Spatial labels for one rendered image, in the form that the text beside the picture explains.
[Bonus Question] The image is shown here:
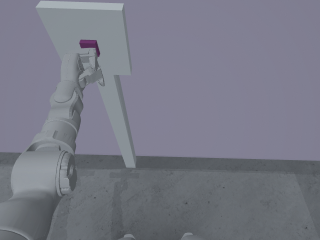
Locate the left robot forearm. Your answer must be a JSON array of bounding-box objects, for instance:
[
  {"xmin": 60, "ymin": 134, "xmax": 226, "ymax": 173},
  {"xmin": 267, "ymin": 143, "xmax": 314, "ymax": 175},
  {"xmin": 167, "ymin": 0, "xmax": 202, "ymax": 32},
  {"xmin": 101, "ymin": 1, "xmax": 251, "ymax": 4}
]
[{"xmin": 10, "ymin": 81, "xmax": 84, "ymax": 193}]

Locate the right robot shin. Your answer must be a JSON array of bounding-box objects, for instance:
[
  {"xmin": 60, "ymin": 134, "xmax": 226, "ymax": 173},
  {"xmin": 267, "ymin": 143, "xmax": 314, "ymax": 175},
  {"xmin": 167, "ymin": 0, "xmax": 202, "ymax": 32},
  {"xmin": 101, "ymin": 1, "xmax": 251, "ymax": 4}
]
[{"xmin": 181, "ymin": 232, "xmax": 193, "ymax": 239}]

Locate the panel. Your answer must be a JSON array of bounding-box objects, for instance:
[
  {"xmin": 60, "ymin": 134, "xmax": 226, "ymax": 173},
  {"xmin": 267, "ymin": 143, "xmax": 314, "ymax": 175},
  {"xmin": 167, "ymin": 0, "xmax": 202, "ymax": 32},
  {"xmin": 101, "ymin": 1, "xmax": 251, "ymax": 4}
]
[{"xmin": 35, "ymin": 0, "xmax": 137, "ymax": 168}]

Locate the left robot shin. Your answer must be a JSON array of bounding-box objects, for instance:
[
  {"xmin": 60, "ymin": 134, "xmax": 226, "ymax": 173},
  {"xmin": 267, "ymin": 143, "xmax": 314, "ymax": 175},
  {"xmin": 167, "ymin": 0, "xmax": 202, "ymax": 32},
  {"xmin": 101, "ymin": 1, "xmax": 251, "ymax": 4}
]
[{"xmin": 124, "ymin": 234, "xmax": 135, "ymax": 239}]

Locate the robot left upper arm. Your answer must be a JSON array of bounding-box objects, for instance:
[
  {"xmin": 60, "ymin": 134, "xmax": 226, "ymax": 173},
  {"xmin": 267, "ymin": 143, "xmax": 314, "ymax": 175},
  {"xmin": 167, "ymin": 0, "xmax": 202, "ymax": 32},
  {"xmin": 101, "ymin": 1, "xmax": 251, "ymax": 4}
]
[{"xmin": 0, "ymin": 150, "xmax": 77, "ymax": 240}]

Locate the robot shin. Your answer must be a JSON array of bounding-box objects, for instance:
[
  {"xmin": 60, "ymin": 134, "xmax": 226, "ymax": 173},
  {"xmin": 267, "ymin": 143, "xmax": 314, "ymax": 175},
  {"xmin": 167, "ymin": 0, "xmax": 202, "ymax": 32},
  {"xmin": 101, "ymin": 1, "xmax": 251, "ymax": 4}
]
[
  {"xmin": 181, "ymin": 232, "xmax": 193, "ymax": 239},
  {"xmin": 124, "ymin": 234, "xmax": 135, "ymax": 239}
]

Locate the robot left hand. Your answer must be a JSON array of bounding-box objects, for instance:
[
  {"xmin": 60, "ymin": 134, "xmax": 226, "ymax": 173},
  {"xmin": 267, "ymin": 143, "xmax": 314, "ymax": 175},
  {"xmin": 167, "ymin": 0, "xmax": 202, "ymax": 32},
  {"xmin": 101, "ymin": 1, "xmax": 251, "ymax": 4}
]
[{"xmin": 60, "ymin": 47, "xmax": 105, "ymax": 92}]

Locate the button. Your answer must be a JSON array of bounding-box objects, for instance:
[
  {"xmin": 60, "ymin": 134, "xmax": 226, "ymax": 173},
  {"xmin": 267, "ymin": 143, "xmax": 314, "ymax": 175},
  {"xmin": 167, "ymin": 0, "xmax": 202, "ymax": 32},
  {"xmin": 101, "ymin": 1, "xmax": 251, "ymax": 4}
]
[{"xmin": 79, "ymin": 39, "xmax": 100, "ymax": 57}]

